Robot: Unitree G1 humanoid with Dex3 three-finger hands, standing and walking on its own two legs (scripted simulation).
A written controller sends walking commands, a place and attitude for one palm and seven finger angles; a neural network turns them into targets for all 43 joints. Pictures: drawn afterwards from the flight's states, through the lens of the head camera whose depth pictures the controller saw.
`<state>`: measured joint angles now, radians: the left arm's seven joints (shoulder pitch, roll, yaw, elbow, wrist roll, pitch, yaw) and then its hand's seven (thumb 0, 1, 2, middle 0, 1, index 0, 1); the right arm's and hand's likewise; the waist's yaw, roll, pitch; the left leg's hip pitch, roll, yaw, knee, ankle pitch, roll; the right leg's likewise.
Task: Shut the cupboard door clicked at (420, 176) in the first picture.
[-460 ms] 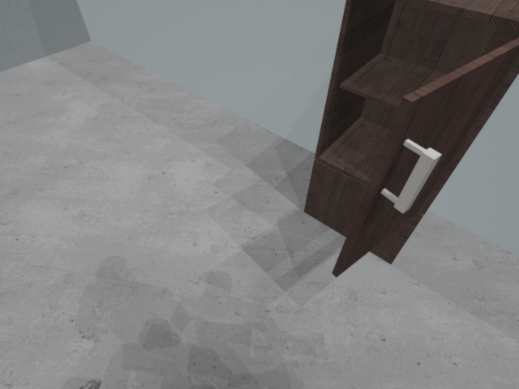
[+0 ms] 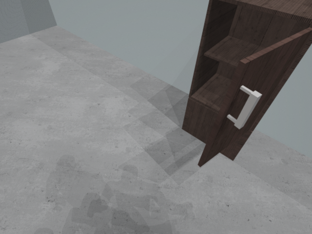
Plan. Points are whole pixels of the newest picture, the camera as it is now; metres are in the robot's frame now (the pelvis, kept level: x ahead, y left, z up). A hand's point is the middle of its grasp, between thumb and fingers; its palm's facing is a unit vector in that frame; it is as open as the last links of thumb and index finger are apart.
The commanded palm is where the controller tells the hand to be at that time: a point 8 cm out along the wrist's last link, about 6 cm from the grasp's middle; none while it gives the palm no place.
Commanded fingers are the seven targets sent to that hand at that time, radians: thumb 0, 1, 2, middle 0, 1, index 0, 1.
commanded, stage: stand and wait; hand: left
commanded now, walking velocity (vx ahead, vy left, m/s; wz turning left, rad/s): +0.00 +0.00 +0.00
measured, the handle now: (241, 107) +0.52 -0.25 +0.04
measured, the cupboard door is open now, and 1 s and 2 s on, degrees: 76 76 76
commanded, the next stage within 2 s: look at it before walking up in 0.36 s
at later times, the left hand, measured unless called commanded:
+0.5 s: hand out of the picture +0.06 +0.24 -0.15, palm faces -0.02 -0.94 -0.33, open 7.4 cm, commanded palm none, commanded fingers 0.00 0.90 0.90 -0.20 -0.30 -0.20 -0.30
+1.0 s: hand out of the picture +0.06 +0.24 -0.15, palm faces -0.02 -0.94 -0.33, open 7.4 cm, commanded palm none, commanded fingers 0.00 0.90 0.90 -0.20 -0.30 -0.20 -0.30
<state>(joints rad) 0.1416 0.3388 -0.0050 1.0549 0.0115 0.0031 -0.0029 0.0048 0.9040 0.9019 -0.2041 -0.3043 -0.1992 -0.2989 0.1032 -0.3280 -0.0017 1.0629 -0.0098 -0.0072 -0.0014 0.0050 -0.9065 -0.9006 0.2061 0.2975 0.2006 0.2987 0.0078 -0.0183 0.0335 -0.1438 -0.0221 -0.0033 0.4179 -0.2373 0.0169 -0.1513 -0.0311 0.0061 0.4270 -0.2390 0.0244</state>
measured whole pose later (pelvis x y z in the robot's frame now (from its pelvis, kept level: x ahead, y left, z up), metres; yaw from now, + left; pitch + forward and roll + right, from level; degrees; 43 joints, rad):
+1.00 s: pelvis -0.01 -0.01 +0.00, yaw +0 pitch -2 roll +0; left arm 0.14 0.34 0.00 1.10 0.01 -0.01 -0.01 0.00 0.90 0.90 -0.20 -0.30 -0.20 -0.30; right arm 0.11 -0.34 0.00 1.12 -0.01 -0.01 0.00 0.00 -0.91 -0.90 0.21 0.30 0.20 0.30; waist 0.01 -0.01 0.04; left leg -0.13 -0.01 -0.01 0.36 -0.19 0.00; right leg -0.14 -0.02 -0.01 0.37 -0.20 0.01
